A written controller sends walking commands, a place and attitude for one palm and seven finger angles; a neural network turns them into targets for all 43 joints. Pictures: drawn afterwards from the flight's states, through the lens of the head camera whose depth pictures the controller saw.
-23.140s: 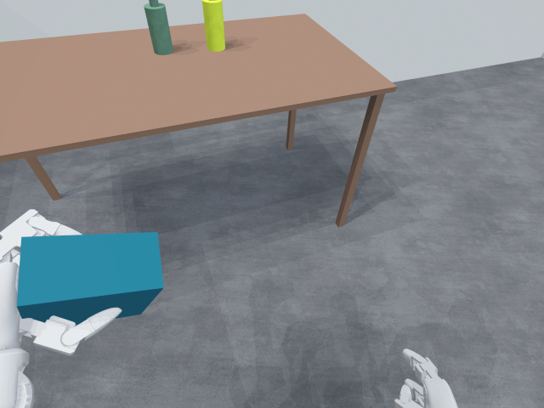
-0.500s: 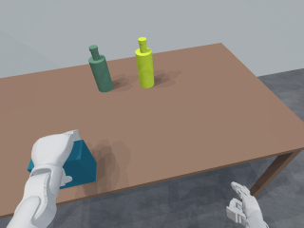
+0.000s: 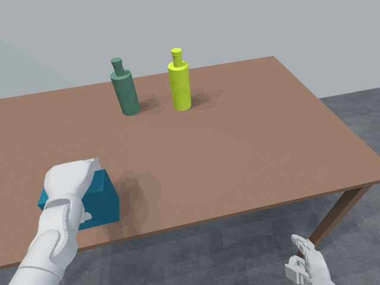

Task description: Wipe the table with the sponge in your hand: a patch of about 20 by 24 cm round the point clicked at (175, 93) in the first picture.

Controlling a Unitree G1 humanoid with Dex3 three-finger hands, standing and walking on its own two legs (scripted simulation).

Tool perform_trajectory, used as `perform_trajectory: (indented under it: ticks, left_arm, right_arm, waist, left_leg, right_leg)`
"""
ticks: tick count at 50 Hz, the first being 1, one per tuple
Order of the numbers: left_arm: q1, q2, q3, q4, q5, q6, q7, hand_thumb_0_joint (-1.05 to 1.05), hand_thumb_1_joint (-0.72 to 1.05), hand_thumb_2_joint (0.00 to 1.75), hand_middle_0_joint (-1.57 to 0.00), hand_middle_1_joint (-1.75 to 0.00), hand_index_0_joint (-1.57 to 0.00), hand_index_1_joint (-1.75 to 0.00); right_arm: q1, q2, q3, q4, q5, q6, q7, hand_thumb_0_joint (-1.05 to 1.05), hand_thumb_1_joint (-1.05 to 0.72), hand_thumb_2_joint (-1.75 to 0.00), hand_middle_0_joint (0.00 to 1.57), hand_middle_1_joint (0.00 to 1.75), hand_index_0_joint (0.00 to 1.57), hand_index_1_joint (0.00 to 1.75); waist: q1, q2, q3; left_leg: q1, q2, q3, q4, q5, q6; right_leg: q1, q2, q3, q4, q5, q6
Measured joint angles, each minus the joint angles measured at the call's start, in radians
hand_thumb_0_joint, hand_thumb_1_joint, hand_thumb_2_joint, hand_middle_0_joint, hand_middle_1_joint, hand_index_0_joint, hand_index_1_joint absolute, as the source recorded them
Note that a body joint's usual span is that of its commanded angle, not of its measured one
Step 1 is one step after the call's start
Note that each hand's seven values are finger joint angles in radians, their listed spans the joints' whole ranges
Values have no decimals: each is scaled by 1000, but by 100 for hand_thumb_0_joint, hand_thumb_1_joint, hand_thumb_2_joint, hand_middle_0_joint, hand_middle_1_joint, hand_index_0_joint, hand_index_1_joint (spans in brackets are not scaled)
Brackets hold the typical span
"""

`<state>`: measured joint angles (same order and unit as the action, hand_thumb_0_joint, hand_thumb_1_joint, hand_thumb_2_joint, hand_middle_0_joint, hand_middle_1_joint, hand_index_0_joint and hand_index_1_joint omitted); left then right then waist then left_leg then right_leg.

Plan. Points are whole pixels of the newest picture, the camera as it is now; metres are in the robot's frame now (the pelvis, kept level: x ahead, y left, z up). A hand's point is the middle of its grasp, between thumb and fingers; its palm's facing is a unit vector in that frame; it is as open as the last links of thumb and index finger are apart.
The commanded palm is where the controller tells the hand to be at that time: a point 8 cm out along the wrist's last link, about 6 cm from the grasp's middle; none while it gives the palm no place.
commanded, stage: wipe forward along the first lane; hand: left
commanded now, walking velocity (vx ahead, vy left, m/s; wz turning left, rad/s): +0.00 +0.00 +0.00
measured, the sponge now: (87, 206) +0.26 +0.29 +0.00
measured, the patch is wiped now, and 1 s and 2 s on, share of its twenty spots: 0.00 0.20 0.30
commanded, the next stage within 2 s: slide across to the middle lane in 1.40 s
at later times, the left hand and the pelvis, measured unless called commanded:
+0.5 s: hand (85, 168) +0.33 +0.31 +0.06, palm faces -0.12 +0.02 -0.99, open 10.2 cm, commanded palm +0.32 +0.31 +0.09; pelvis -0.01 -0.01 -0.01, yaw +0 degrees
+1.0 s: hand (83, 153) +0.37 +0.34 +0.06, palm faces -0.11 +0.01 -0.99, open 10.2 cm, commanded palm +0.36 +0.33 +0.09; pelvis -0.01 +0.01 -0.01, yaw -1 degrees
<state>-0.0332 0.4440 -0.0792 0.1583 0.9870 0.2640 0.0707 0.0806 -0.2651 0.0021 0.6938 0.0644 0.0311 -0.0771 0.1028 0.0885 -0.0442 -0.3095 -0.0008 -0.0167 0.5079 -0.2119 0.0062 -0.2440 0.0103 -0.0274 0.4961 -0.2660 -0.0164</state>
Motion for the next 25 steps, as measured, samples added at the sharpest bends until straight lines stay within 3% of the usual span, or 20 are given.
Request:
perform_trajectory:
  ticks: [12,25]
  left_arm:
    - [-186,37,22,234,5,-44,-13,0,-53,107,-75,-131,-75,-131]
    - [-346,105,83,464,11,-157,-12,2,-55,108,-77,-130,-77,-130]
  right_arm:
    - [48,-8,-4,17,15,9,-15,2,-90,-90,21,30,20,30]
    - [131,-32,-23,27,20,23,-13,1,-91,-90,21,30,20,30]
  waist:
    - [-27,1,-14]
    - [-66,-5,-28]
  left_leg:
    - [-65,11,-10,31,1,-8]
    - [-153,22,-14,83,-14,-4]
  right_leg:
    - [-66,12,-10,36,-3,-12]
    - [-154,24,-12,84,-13,-20]
